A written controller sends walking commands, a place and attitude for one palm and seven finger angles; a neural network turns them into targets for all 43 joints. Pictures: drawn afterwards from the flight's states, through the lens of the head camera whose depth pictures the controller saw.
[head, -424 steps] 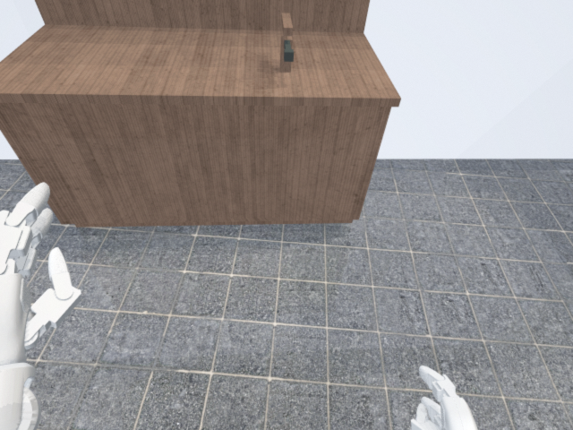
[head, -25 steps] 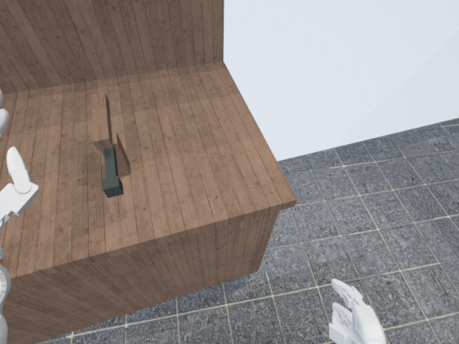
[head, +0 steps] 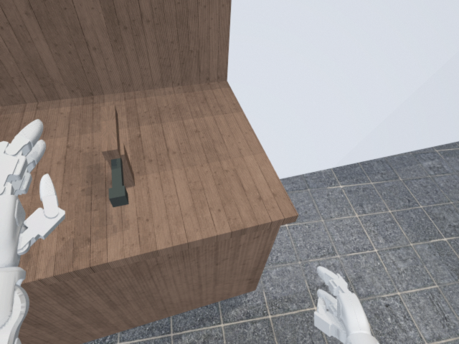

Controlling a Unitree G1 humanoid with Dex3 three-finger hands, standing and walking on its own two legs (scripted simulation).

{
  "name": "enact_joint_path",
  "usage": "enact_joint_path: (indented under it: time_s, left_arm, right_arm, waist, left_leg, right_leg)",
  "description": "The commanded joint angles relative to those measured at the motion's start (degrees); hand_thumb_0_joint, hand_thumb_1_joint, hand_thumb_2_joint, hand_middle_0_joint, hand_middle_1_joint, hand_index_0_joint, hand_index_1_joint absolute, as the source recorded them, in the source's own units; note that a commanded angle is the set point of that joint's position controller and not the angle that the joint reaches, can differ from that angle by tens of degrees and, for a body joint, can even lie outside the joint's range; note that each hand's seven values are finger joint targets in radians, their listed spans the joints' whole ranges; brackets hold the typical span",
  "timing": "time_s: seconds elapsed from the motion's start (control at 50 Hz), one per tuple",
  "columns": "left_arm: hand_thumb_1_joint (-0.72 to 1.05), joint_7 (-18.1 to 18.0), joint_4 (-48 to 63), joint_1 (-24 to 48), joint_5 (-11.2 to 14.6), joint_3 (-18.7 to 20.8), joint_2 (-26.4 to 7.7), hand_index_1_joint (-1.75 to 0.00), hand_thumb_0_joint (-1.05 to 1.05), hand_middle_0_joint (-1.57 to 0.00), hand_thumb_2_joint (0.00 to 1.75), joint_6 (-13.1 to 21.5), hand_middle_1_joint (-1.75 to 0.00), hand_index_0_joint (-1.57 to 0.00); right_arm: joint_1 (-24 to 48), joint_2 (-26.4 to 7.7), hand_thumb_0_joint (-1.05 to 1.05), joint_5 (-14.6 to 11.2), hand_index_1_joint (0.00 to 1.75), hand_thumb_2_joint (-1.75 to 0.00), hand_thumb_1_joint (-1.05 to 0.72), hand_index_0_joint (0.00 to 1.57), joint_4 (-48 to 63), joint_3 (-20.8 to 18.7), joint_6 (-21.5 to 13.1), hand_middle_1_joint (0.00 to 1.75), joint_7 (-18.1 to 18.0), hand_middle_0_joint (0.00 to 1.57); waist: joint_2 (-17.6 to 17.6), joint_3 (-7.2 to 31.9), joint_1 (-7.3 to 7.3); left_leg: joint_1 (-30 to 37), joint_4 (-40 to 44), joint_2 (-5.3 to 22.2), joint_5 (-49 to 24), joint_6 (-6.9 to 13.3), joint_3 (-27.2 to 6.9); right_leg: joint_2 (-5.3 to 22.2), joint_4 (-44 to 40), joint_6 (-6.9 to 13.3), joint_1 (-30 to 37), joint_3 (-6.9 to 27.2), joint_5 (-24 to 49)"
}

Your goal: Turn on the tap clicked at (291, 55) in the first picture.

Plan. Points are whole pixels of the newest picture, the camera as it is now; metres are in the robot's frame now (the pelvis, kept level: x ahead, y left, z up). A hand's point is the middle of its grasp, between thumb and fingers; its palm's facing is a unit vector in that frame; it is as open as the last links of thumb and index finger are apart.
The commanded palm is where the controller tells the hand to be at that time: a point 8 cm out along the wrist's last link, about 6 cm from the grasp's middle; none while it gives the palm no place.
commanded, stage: shuffle to correct the standing spot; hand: left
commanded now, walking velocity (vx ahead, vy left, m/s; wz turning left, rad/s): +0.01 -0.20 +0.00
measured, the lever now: (118, 196) +0.34 +0.25 +0.04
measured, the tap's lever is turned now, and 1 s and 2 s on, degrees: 0 0 0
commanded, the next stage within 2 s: none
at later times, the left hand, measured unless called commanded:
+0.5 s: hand (114, 221) +0.23 +0.18 +0.16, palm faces +0.33 -0.88 -0.35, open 7.4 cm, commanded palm +0.16 +0.22 +0.18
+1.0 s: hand (106, 222) +0.22 +0.19 +0.16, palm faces +0.36 -0.86 -0.37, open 7.4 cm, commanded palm +0.16 +0.22 +0.18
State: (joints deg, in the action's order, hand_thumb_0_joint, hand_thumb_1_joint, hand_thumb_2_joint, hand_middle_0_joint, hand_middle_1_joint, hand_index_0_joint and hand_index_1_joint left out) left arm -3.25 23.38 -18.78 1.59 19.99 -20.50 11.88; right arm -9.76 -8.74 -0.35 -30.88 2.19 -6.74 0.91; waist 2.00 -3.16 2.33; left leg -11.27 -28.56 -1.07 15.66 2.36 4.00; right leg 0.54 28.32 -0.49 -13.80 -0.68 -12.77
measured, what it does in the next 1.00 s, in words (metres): shifts its weight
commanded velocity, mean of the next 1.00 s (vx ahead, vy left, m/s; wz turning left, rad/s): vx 0.03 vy -0.20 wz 0.00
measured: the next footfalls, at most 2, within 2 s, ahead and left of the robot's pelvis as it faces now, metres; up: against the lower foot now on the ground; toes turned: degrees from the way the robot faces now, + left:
none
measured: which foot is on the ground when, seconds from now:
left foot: down 0.00-1.00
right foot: down 0.00-1.00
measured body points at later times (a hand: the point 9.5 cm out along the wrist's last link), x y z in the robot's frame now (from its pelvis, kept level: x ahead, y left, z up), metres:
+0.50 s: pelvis +0.00 -0.06 +0.00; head +0.02 -0.04 +0.45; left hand +0.21 +0.23 +0.18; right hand +0.16 -0.31 -0.08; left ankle +0.00 +0.09 -0.74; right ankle +0.03 -0.12 -0.74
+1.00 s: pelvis +0.01 -0.06 -0.01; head +0.03 -0.04 +0.44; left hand +0.20 +0.23 +0.18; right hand +0.19 -0.28 -0.08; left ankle +0.00 +0.09 -0.74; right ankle +0.03 -0.12 -0.74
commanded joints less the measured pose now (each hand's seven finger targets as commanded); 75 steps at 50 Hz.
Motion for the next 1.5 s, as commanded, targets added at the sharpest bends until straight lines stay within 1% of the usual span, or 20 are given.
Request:
enact_joint_path:
  time_s: [0.0,0.12,0.2,0.22,0.34,0.38,0.4,0.42,0.5,0.52,0.64,0.76,0.84,0.94,1.02,1.16,1.22,1.34,1.4,1.48]
  left_arm:
    - [0.9,-0.9,14.11,5.04,1.16,9.08,-12.27,-0.3,0.0,-0.2,0.9,3.14,-0.3,-0.2]
    - [0.9,-0.87,17.17,2.91,2.3,7.09,-10.76,-0.3,0.0,-0.2,0.9,3.23,-0.3,-0.2]
    - [0.9,-1.04,15.08,2.11,2.52,7.83,-11.66,-0.3,0.0,-0.2,0.9,2.36,-0.3,-0.2]
    - [0.9,-0.91,13.95,2.35,2.76,6.17,-9.92,-0.3,0.0,-0.2,0.9,2.16,-0.3,-0.2]
    - [0.9,-1.42,13.27,0.93,3.72,7.44,-11.62,-0.3,0.0,-0.2,0.9,0.49,-0.3,-0.2]
    - [0.9,-1.68,14.74,-0.18,3.91,7.81,-12.03,-0.3,0.0,-0.2,0.9,0.4,-0.3,-0.2]
    - [0.9,-1.95,16.33,-0.04,3.87,8.79,-13.23,-0.3,0.0,-0.2,0.9,0.51,-0.3,-0.2]
    - [0.9,-1.93,16.66,-0.15,4.0,7.61,-11.94,-0.3,0.0,-0.2,0.9,0.81,-0.3,-0.2]
    - [0.9,-2.17,18.56,-1.91,3.33,10.16,-14.78,-0.3,0.0,-0.2,0.9,1.17,-0.3,-0.2]
    - [0.9,-1.9,18.32,-1.68,3.39,8.4,-12.72,-0.3,0.0,-0.2,0.9,1.25,-0.3,-0.2]
    - [0.9,-1.46,15.59,-3.65,3.86,8.81,-12.35,-0.3,0.0,-0.2,0.9,0.39,-0.3,-0.2]
    - [0.9,-1.35,15.5,-3.21,4.13,8.84,-12.55,-0.3,0.0,-0.2,0.9,-0.27,-0.3,-0.2]
    - [0.9,-1.63,18.01,-1.15,3.93,8.33,-12.63,-0.3,0.0,-0.2,0.9,-0.19,-0.3,-0.2]
    - [0.9,-1.76,19.4,0.19,3.39,8.08,-12.81,-0.3,0.0,-0.2,0.9,0.1,-0.3,-0.2]
    - [0.9,-1.56,17.51,-0.78,3.16,7.57,-12.0,-0.3,0.0,-0.2,0.9,-0.12,-0.3,-0.2]
    - [0.9,-1.76,15.71,-2.07,3.94,7.81,-12.24,-0.3,0.0,-0.2,0.9,-0.99,-0.3,-0.2]
    - [0.9,-2.02,17.22,-1.79,4.02,7.84,-12.33,-0.3,0.0,-0.2,0.9,-0.88,-0.3,-0.2]
    - [0.9,-2.06,18.28,-0.33,3.09,8.05,-13.18,-0.3,0.0,-0.2,0.9,-0.27,-0.3,-0.2]
    - [0.9,-1.87,19.01,-1.01,3.0,7.84,-12.84,-0.3,0.0,-0.2,0.9,-0.15,-0.3,-0.2]
    - [0.9,-1.75,17.22,-3.73,3.14,8.19,-12.58,-0.3,0.0,-0.2,0.9,-0.31,-0.3,-0.2]
  right_arm:
    - [3.27,-8.94,0.0,-0.5,0.3,-0.9,-0.9,0.2,9.11,-4.15,-1.36,0.3,-0.68,0.2]
    - [3.11,-8.82,0.0,0.15,0.3,-0.9,-0.9,0.2,9.49,-4.28,-1.94,0.3,-1.34,0.2]
    - [2.61,-8.97,0.0,-0.16,0.3,-0.9,-0.9,0.2,9.06,-4.74,-2.15,0.3,-1.89,0.2]
    - [1.97,-9.1,0.0,-0.1,0.3,-0.9,-0.9,0.2,8.8,-4.76,-2.06,0.3,-2.06,0.2]
    - [1.55,-8.89,0.0,-0.76,0.3,-0.9,-0.9,0.2,8.59,-4.97,-1.83,0.3,-2.8,0.2]
    - [1.46,-9.0,0.0,-0.85,0.3,-0.9,-0.9,0.2,8.53,-4.95,-1.96,0.3,-2.85,0.2]
    - [2.22,-9.14,0.0,-0.88,0.3,-0.9,-0.9,0.2,8.27,-4.79,-1.99,0.3,-2.89,0.2]
    - [2.04,-9.3,0.0,-0.67,0.3,-0.9,-0.9,0.2,8.15,-4.68,-2.03,0.3,-2.9,0.2]
    - [2.65,-9.9,0.0,-0.34,0.3,-0.9,-0.9,0.2,8.29,-5.0,-1.86,0.3,-3.04,0.2]
    - [1.91,-9.93,0.0,-0.27,0.3,-0.9,-0.9,0.2,8.24,-5.07,-1.74,0.3,-2.97,0.2]
    - [-0.22,-10.13,0.0,-0.64,0.3,-0.9,-0.9,0.2,7.97,-6.07,-1.27,0.3,-2.61,0.2]
    - [0.77,-9.63,0.0,-0.58,0.3,-0.9,-0.9,0.2,7.91,-5.49,-0.36,0.3,-2.73,0.2]
    - [1.37,-9.53,0.0,-0.54,0.3,-0.9,-0.9,0.2,8.14,-5.34,-0.4,0.3,-2.89,0.2]
    - [1.8,-9.7,0.0,-0.36,0.3,-0.9,-0.9,0.2,8.41,-5.25,-0.41,0.3,-2.72,0.2]
    - [1.34,-9.66,0.0,-0.44,0.3,-0.9,-0.9,0.2,8.34,-5.24,-0.33,0.3,-2.43,0.2]
    - [0.48,-9.22,0.0,-0.81,0.3,-0.9,-0.9,0.2,8.33,-5.21,-0.13,0.3,-2.54,0.2]
    - [1.29,-9.07,0.0,-0.74,0.3,-0.9,-0.9,0.2,8.17,-4.78,-0.28,0.3,-2.84,0.2]
    - [1.55,-9.77,0.0,-0.45,0.3,-0.9,-0.9,0.2,8.22,-5.12,-0.49,0.3,-2.83,0.2]
    - [1.43,-9.75,0.0,-0.74,0.3,-0.9,-0.9,0.2,8.48,-5.3,-0.68,0.3,-2.5,0.2]
    - [0.18,-9.87,0.0,-0.66,0.3,-0.9,-0.9,0.2,8.4,-5.81,-0.36,0.3,-2.3,0.2]
  waist:
    - [-4.73,8.54,-1.01]
    - [-8.84,9.99,-0.99]
    - [-5.33,9.35,-1.08]
    - [-3.89,9.09,-1.39]
    - [2.68,8.01,-1.59]
    - [2.15,8.85,-1.66]
    - [-0.94,9.31,-1.6]
    - [-2.23,9.15,-1.84]
    - [-9.21,8.8,-1.26]
    - [-8.95,9.01,-1.53]
    - [-2.03,12.05,-2.15]
    - [-0.92,9.61,-2.16]
    - [-2.9,9.66,-2.1]
    - [-9.48,9.06,-1.74]
    - [-7.95,8.84,-1.8]
    - [-0.35,7.96,-2.38]
    - [-2.41,8.25,-2.43]
    - [-9.56,8.06,-1.77]
    - [-10.46,8.86,-1.8]
    - [-7.04,9.58,-1.88]
  left_leg:
    - [0.22,5.7,9.51,-18.7,-3.28,-6.68]
    - [-0.71,6.3,8.61,-4.6,-1.38,-5.97]
    - [-0.14,4.08,7.6,-1.58,-1.31,-5.02]
    - [-0.43,3.1,6.97,0.03,-1.3,-4.61]
    - [-0.36,-4.55,3.97,3.9,-1.24,-1.98]
    - [-0.33,-4.76,4.11,2.34,-1.2,-1.77]
    - [0.39,-2.94,4.5,0.25,-1.23,-2.19]
    - [0.37,-1.39,5.17,-0.64,-1.14,-2.95]
    - [-0.8,2.49,9.7,-8.23,0.06,-6.72]
    - [-1.91,1.95,10.0,-9.44,0.04,-6.81]
    - [-0.01,-4.76,7.66,-13.27,-1.28,-3.9]
    - [-0.78,-3.74,7.85,-8.42,-0.79,-4.48]
    - [0.46,-1.96,8.36,-8.54,-0.44,-5.73]
    - [-0.99,2.0,11.58,-10.93,0.55,-9.09]
    - [-2.37,1.47,11.19,-9.81,0.1,-8.17]
    - [-1.99,-2.83,6.38,1.48,-0.96,-4.51]
    - [-0.98,-1.03,7.19,-0.79,-0.66,-5.08]
    - [-2.93,3.83,12.19,-10.16,0.58,-10.18]
    - [-2.09,3.0,11.54,-12.3,0.0,-9.43]
    - [-2.37,0.96,10.76,-8.93,-0.2,-7.96]
  right_leg:
    - [0.76,-4.11,1.34,4.87,-0.63,10.67]
    - [1.86,-5.56,1.95,3.68,2.52,7.21]
    - [2.74,-7.5,2.51,1.12,4.9,4.46]
    - [3.21,-8.12,2.82,0.23,5.44,2.33]
    - [7.46,-13.81,5.08,-4.98,10.71,-9.27]
    - [7.94,-13.22,5.31,-3.94,10.43,-7.6]
    - [7.51,-11.76,5.38,-3.33,9.22,-5.37]
    - [6.78,-10.22,4.95,-3.07,7.94,-4.53]
    - [2.82,-4.02,2.02,0.07,3.75,5.5]
    - [2.54,-3.23,2.0,1.58,2.98,6.94]
    - [5.22,-2.89,4.53,3.1,5.47,16.84]
    - [5.49,-3.99,3.77,0.46,5.86,11.59]
    - [4.95,-3.63,3.88,-0.22,5.61,9.64]
    - [2.35,-1.95,1.98,1.66,2.88,8.14]
    - [2.27,-3.21,2.21,3.23,2.48,8.23]
    - [6.45,-8.9,5.14,-1.5,7.63,-0.1]
    - [5.98,-7.85,4.97,-1.64,6.45,0.22]
    - [1.94,-3.03,1.82,3.33,2.0,6.86]
    - [2.06,-3.25,2.52,4.4,1.65,8.94]
    - [2.95,-4.78,3.03,4.65,2.99,8.89]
